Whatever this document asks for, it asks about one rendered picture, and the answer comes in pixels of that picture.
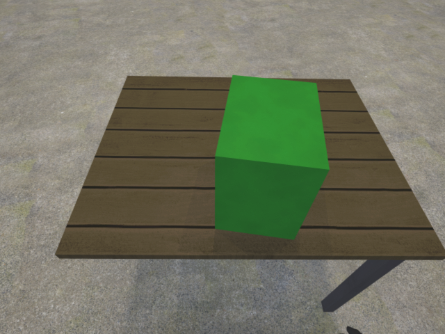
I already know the table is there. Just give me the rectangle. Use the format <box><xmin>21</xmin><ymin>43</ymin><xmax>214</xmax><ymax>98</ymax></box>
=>
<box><xmin>55</xmin><ymin>76</ymin><xmax>445</xmax><ymax>312</ymax></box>

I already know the carton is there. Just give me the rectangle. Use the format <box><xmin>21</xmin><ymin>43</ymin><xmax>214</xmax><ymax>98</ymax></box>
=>
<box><xmin>215</xmin><ymin>75</ymin><xmax>330</xmax><ymax>240</ymax></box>

